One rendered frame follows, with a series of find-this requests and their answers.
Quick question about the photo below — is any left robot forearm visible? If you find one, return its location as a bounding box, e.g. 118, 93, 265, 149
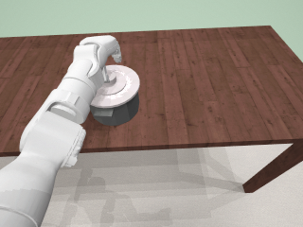
19, 41, 108, 152

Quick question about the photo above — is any pot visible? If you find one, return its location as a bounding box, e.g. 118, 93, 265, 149
89, 92, 139, 126

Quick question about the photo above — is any lid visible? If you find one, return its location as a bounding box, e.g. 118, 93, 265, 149
90, 64, 140, 109

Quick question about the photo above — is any left robot upper arm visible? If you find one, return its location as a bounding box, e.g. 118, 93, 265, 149
0, 111, 86, 227

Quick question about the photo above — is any left robot hand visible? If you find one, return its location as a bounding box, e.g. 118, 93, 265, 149
79, 35, 122, 83

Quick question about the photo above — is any table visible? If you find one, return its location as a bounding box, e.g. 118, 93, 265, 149
0, 26, 303, 193

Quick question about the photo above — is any knob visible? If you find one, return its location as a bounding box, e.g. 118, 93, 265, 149
103, 71, 116, 86

